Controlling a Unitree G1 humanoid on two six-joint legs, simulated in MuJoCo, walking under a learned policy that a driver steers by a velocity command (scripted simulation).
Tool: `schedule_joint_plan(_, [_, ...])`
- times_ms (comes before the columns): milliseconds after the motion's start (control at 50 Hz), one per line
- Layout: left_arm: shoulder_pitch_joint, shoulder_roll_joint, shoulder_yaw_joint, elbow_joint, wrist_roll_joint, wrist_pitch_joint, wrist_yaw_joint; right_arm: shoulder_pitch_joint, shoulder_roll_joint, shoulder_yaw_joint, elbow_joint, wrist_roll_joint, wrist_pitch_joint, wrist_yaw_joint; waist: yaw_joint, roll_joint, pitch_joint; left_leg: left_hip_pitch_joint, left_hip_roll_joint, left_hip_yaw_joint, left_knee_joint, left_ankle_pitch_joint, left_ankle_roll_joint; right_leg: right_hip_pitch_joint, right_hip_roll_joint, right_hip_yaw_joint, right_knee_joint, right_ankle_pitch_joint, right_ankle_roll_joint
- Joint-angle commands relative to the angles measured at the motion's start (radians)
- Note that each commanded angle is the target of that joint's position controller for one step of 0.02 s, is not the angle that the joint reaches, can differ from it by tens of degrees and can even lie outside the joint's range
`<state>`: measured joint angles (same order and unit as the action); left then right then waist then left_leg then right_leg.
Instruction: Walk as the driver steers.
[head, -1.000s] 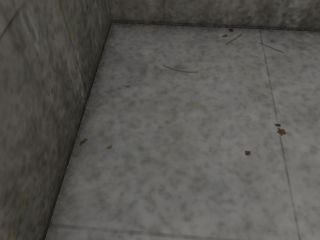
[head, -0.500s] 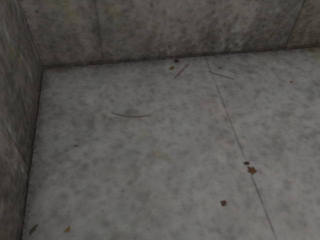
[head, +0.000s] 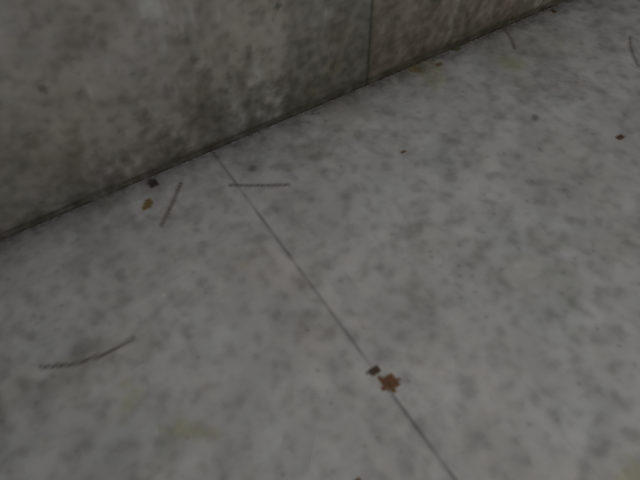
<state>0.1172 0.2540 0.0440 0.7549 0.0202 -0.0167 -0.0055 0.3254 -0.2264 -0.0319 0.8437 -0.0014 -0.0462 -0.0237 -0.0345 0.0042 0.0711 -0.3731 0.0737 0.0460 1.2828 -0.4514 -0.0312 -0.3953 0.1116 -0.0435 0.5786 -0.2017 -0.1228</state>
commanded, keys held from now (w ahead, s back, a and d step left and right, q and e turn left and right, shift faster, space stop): e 0.04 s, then q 0.96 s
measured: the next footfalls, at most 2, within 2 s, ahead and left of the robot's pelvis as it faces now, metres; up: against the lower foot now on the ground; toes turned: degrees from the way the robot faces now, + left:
left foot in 0.44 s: +0.13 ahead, +0.12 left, +0.00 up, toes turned +3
right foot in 0.88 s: +0.19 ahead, -0.09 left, +0.00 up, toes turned +24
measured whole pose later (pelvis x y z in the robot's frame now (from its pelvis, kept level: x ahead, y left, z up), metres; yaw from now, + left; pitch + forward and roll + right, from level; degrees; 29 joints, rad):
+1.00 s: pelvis +0.10 -0.02 +0.02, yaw +23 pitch +0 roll +1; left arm 0.19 0.26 0.02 0.78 0.02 0.02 0.04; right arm 0.21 -0.33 -0.10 0.79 -0.02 0.06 0.00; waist -0.02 0.06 0.05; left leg -0.45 -0.12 -0.12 0.98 -0.44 0.00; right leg -0.24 0.02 0.00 0.44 -0.21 -0.04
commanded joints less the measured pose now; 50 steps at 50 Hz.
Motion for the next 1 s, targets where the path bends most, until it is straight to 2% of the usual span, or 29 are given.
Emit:
schedule_joint_plan(20, [0.084, 0.116, 0.033, -0.028, -0.010, -0.001, 0.018, 0.068, -0.097, -0.019, -0.070, -0.035, 0.026, -0.010, 0.001, -0.012, -0.097, -0.188, 0.037, -0.067, -0.064, 0.040, -0.014, 0.213, -0.281, 0.295, -0.218, 0.802, -0.168])
schedule_joint_plan(40, [0.081, 0.117, 0.032, -0.032, -0.005, -0.008, 0.010, 0.084, -0.086, -0.018, -0.065, -0.040, 0.040, -0.011, -0.010, -0.006, -0.110, -0.148, 0.023, -0.061, -0.103, 0.048, -0.021, 0.178, -0.260, 0.280, -0.219, 0.823, -0.161])
schedule_joint_plan(100, [0.102, 0.116, 0.027, -0.014, 0.008, -0.024, -0.002, 0.113, -0.058, -0.011, -0.038, -0.020, 0.050, -0.006, -0.017, -0.010, -0.177, -0.117, 0.006, -0.044, -0.192, 0.129, -0.012, 0.188, -0.259, 0.221, -0.233, 0.906, -0.145])
schedule_joint_plan(180, [0.160, 0.062, -0.002, 0.043, 0.010, -0.029, 0.010, 0.035, -0.071, -0.010, -0.028, -0.016, 0.048, -0.003, 0.009, -0.068, -0.158, -0.073, 0.002, -0.056, -0.373, 0.234, 0.006, 0.209, -0.244, 0.151, -0.268, 0.842, -0.064])
schedule_joint_plan(200, [0.164, 0.068, -0.002, 0.058, 0.014, -0.030, 0.015, 0.017, -0.078, -0.009, -0.030, -0.005, 0.049, -0.001, 0.010, -0.070, -0.152, -0.050, -0.005, -0.067, -0.424, 0.261, 0.013, 0.214, -0.250, 0.137, -0.273, 0.810, -0.044])
schedule_joint_plan(240, [0.160, 0.077, -0.003, 0.068, 0.021, -0.029, 0.024, -0.009, -0.071, -0.003, -0.017, 0.003, 0.052, -0.001, 0.021, -0.078, -0.136, -0.010, -0.030, -0.077, -0.494, 0.270, 0.020, 0.225, -0.259, 0.116, -0.276, 0.747, -0.029])
schedule_joint_plan(320, [0.169, 0.118, 0.015, 0.074, 0.018, -0.011, 0.044, -0.033, -0.094, -0.005, -0.014, -0.009, 0.050, -0.008, 0.041, -0.078, -0.089, -0.048, -0.050, -0.060, -0.527, 0.121, 0.037, 0.314, -0.323, 0.161, -0.219, 0.675, -0.083])
schedule_joint_plan(380, [0.189, 0.135, 0.028, 0.090, 0.006, 0.005, 0.057, -0.022, -0.077, -0.001, -0.012, -0.002, 0.042, -0.001, 0.046, -0.054, -0.066, -0.037, -0.062, -0.047, -0.627, 0.045, 0.064, 0.374, -0.355, 0.193, -0.153, 0.661, -0.105])
schedule_joint_plan(420, [0.168, 0.152, 0.039, 0.084, -0.001, 0.009, 0.064, 0.022, -0.063, 0.003, 0.002, -0.004, 0.034, -0.001, 0.016, -0.022, -0.072, 0.069, -0.070, -0.057, -0.777, 0.223, 0.091, 0.340, -0.323, 0.157, -0.061, 0.648, -0.068])
schedule_joint_plan(440, [0.160, 0.147, 0.042, 0.068, -0.002, 0.004, 0.067, 0.049, -0.112, -0.008, 0.009, -0.012, 0.028, -0.003, 0.017, 0.046, -0.092, 0.152, -0.016, -0.168, -0.811, 0.521, 0.123, 0.274, -0.251, 0.101, 0.054, 0.551, -0.024])
schedule_joint_plan(460, [0.172, 0.107, 0.037, 0.044, -0.006, 0.008, 0.065, 0.084, -0.196, -0.031, 0.008, -0.015, 0.023, -0.003, 0.035, 0.190, -0.104, 0.257, 0.153, -0.393, -0.815, 0.992, 0.227, 0.108, -0.096, 0.001, 0.231, 0.161, 0.044])
schedule_joint_plan(480, [0.098, 0.062, 0.024, 0.028, -0.005, 0.029, 0.067, 0.140, -0.203, -0.039, 0.014, -0.010, 0.031, 0.003, -0.034, 0.277, -0.116, 0.318, 0.299, -0.582, -0.900, 1.170, 0.370, -0.080, 0.027, -0.017, 0.410, -0.443, 0.089])
schedule_joint_plan(500, [0.086, 0.052, 0.014, 0.033, 0.007, 0.041, 0.063, 0.150, -0.205, -0.042, 0.022, -0.009, 0.037, 0.003, -0.016, 0.145, -0.108, 0.310, 0.275, -0.551, -0.925, 1.004, 0.384, -0.115, -0.016, 0.073, 0.516, -0.462, 0.105])
schedule_joint_plan(520, [0.074, 0.056, 0.016, 0.041, -0.002, 0.042, 0.058, 0.068, -0.193, -0.047, -0.002, -0.007, 0.046, -0.001, 0.006, 0.079, -0.073, 0.269, 0.214, -0.476, -0.936, 0.866, 0.358, -0.135, -0.046, 0.091, 0.535, -0.375, 0.122])
schedule_joint_plan(540, [0.058, 0.072, 0.018, 0.033, -0.007, 0.041, 0.056, 0.014, -0.181, -0.046, -0.016, -0.005, 0.053, -0.005, 0.031, 0.056, -0.038, 0.226, 0.165, -0.426, -0.946, 0.826, 0.322, -0.145, -0.064, 0.098, 0.508, -0.307, 0.132])
schedule_joint_plan(580, [0.055, 0.094, 0.022, 0.034, 0.003, 0.041, 0.050, -0.029, -0.155, -0.044, -0.038, 0.001, 0.054, -0.005, 0.037, 0.081, -0.079, 0.252, 0.101, -0.366, -0.937, 0.855, 0.290, -0.139, -0.061, 0.082, 0.480, -0.219, 0.153])
schedule_joint_plan(640, [0.038, 0.073, 0.015, 0.020, -0.002, 0.049, 0.046, 0.011, -0.176, -0.057, -0.034, 0.001, 0.047, -0.002, 0.024, 0.085, -0.137, 0.305, 0.087, -0.363, -0.915, 0.881, 0.281, -0.132, -0.060, 0.082, 0.400, -0.204, 0.176])
schedule_joint_plan(700, [0.005, 0.082, 0.013, 0.007, -0.008, 0.056, 0.047, 0.017, -0.200, -0.068, -0.045, -0.004, 0.056, -0.006, 0.002, 0.112, -0.126, 0.283, 0.076, -0.404, -0.907, 0.776, 0.267, -0.116, -0.061, 0.084, 0.302, -0.202, 0.191])
schedule_joint_plan(760, [-0.012, 0.094, 0.012, -0.003, -0.012, 0.056, 0.046, -0.023, -0.216, -0.078, -0.068, -0.012, 0.066, 0.001, -0.004, 0.152, -0.117, 0.206, 0.053, -0.455, -0.915, 0.616, 0.245, -0.039, -0.055, 0.089, 0.209, -0.200, 0.175])
schedule_joint_plan(820, [0.044, 0.098, 0.010, -0.002, -0.022, 0.043, 0.051, -0.087, -0.227, -0.083, -0.090, -0.015, 0.079, 0.007, 0.026, 0.167, -0.115, 0.143, 0.045, -0.524, -0.901, 0.607, 0.215, 0.082, -0.038, 0.094, 0.073, -0.195, 0.153])
schedule_joint_plan(840, [0.094, 0.100, 0.012, 0.008, -0.026, 0.035, 0.053, -0.115, -0.236, -0.087, -0.096, -0.015, 0.087, 0.013, 0.055, 0.176, -0.110, 0.114, 0.029, -0.539, -0.889, 0.566, 0.190, 0.152, -0.040, 0.095, -0.019, -0.159, 0.144])
schedule_joint_plan(860, [0.144, 0.103, 0.014, 0.022, -0.023, 0.025, 0.057, -0.147, -0.227, -0.086, -0.106, -0.006, 0.092, 0.014, 0.088, 0.155, -0.100, 0.064, -0.002, -0.536, -0.859, 0.477, 0.148, 0.244, -0.048, 0.092, -0.173, -0.065, 0.135])
schedule_joint_plan(880, [0.161, 0.155, 0.023, 0.022, -0.006, 0.014, 0.066, -0.127, -0.183, -0.075, -0.120, -0.007, 0.092, 0.018, 0.074, 0.044, -0.105, -0.010, -0.072, -0.459, -0.745, 0.281, 0.093, 0.319, -0.179, 0.218, -0.320, -0.096, 0.104])
schedule_joint_plan(900, [0.102, 0.259, 0.037, -0.011, 0.002, 0.016, 0.069, -0.040, -0.095, -0.057, -0.134, -0.001, 0.089, 0.017, 0.007, -0.226, -0.120, -0.162, -0.240, -0.244, -0.522, -0.078, 0.038, 0.393, -0.461, 0.527, -0.391, -0.030, 0.017])
schedule_joint_plan(920, [0.078, 0.261, 0.042, -0.025, 0.006, 0.022, 0.060, -0.034, -0.190, -0.079, -0.116, -0.026, 0.094, 0.006, 0.017, -0.193, -0.121, -0.148, -0.214, -0.178, -0.349, -0.160, 0.031, 0.247, -0.518, 0.569, -0.368, 0.027, -0.075])
schedule_joint_plan(940, [0.050, 0.192, 0.025, -0.039, 0.006, 0.022, 0.053, -0.047, -0.218, -0.089, -0.104, -0.026, 0.097, 0.008, 0.001, -0.130, -0.083, -0.120, -0.175, -0.185, -0.253, -0.105, 0.034, 0.183, -0.476, 0.506, -0.368, 0.040, -0.091])
schedule_joint_plan(960, [0.001, 0.141, 0.012, -0.048, 0.002, 0.022, 0.049, -0.052, -0.211, -0.092, -0.089, -0.028, 0.102, 0.016, -0.016, -0.096, -0.039, -0.112, -0.156, -0.176, -0.194, -0.035, 0.032, 0.138, -0.405, 0.390, -0.362, 0.042, -0.070])
schedule_joint_plan(980, [-0.030, 0.125, 0.007, -0.061, 0.003, 0.022, 0.050, -0.040, -0.202, -0.091, -0.080, -0.027, 0.109, 0.027, -0.028, -0.116, -0.038, -0.113, -0.152, -0.157, -0.153, 0.017, 0.025, 0.148, -0.344, 0.298, -0.353, 0.055, -0.043])
schedule_joint_plan(1000, [-0.027, 0.125, 0.006, -0.068, 0.003, 0.020, 0.055, -0.029, -0.195, -0.090, -0.074, -0.025, 0.115, 0.040, -0.024, -0.154, -0.046, -0.128, -0.151, -0.138, -0.118, 0.043, 0.012, 0.176, -0.315, 0.240, -0.341, 0.119, -0.041])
